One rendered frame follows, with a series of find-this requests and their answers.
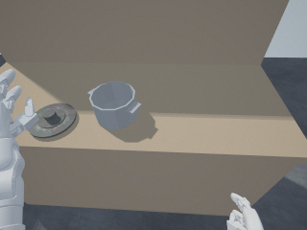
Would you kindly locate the robot left hand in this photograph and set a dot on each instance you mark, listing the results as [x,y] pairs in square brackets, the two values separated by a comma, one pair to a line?
[24,121]

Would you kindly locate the lid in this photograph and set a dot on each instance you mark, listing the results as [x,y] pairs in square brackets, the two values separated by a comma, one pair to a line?
[66,116]

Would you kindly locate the left robot forearm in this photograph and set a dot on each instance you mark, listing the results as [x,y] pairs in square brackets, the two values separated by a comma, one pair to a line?
[12,165]

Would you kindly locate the pot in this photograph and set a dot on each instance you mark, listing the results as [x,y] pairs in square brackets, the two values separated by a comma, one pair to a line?
[114,104]

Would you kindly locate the knob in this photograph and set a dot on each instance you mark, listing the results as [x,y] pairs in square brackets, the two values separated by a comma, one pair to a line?
[49,114]

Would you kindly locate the robot right hand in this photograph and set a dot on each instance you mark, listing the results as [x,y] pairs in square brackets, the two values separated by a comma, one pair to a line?
[247,220]

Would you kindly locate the table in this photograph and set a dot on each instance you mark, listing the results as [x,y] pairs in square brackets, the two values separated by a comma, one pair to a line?
[211,123]

